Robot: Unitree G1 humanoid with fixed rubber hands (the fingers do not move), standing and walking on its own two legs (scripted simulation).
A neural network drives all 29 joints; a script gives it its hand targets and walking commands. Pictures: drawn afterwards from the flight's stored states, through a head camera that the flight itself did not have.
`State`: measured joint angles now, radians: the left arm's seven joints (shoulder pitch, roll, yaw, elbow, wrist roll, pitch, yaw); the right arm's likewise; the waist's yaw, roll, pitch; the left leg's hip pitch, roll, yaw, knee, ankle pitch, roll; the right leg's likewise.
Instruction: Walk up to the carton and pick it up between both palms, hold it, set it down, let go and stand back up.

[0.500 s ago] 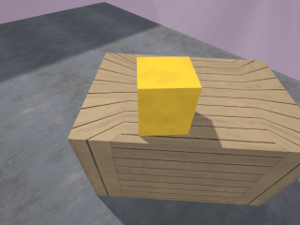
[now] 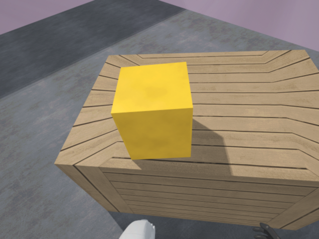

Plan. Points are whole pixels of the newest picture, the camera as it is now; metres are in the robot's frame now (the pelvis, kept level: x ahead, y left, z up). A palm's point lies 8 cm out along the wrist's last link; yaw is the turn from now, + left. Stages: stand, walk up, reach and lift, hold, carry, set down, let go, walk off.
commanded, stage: walk up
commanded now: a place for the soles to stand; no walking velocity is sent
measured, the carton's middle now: (157, 113) +0.49 +0.06 -0.01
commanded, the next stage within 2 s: none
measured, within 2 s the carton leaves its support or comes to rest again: neither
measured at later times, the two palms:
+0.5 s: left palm (64, 229) +0.15 +0.31 -0.11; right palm out of the picture +0.15 -0.21 -0.10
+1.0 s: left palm (58, 236) +0.14 +0.32 -0.10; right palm out of the picture +0.06 -0.20 -0.10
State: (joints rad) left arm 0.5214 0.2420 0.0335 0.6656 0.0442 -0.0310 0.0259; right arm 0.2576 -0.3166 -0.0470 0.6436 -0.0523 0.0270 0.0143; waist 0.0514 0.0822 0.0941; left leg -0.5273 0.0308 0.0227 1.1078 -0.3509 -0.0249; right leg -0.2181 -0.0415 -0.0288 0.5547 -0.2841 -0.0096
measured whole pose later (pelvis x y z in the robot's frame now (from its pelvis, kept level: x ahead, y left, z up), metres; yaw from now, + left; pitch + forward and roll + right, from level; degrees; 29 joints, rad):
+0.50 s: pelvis +0.02 +0.05 -0.01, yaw -2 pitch -2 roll -1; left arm 0.28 0.28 0.04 0.57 0.00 0.02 0.05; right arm 0.13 -0.25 -0.02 0.66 -0.02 0.07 0.00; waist -0.04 -0.02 0.13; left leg -0.35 0.01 0.09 0.65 -0.26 0.06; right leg -0.38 -0.01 0.02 0.94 -0.54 0.03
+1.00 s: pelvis +0.01 +0.07 +0.00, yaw -4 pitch -1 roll +0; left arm 0.29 0.26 0.03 0.64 0.01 0.00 -0.01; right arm 0.31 -0.27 -0.02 0.72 0.00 0.01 0.02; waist -0.01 -0.03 0.01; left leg -0.30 0.01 0.05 0.55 -0.23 0.02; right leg -0.27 -0.02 0.01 0.56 -0.27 0.02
